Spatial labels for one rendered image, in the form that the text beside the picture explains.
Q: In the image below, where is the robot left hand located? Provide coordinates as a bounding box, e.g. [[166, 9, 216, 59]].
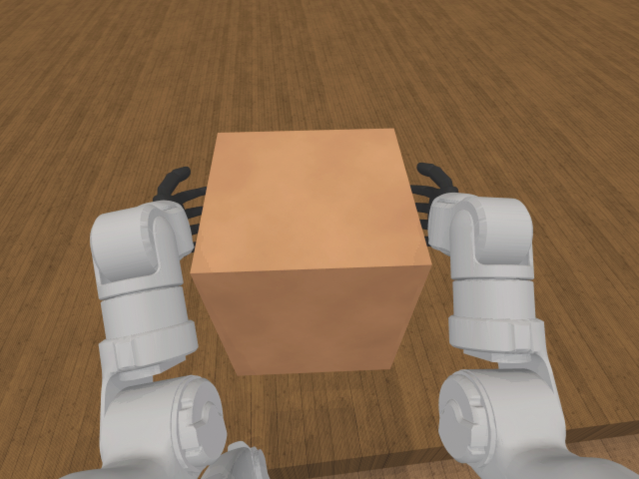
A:
[[153, 167, 207, 252]]

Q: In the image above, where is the left robot forearm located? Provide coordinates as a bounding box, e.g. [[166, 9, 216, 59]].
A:
[[90, 201, 199, 462]]

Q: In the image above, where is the left robot thigh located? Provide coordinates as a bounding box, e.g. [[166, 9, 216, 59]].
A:
[[201, 446, 269, 479]]

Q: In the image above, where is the carton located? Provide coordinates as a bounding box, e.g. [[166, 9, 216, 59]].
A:
[[190, 129, 432, 376]]

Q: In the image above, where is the left robot upper arm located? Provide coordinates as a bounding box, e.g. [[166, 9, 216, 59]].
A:
[[59, 375, 227, 479]]

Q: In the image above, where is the right robot forearm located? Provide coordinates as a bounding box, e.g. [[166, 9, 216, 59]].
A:
[[428, 193, 566, 438]]

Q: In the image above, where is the right robot upper arm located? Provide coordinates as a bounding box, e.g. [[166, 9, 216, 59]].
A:
[[438, 368, 639, 479]]

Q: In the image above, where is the robot right hand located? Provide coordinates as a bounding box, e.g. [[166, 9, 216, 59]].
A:
[[410, 163, 458, 246]]

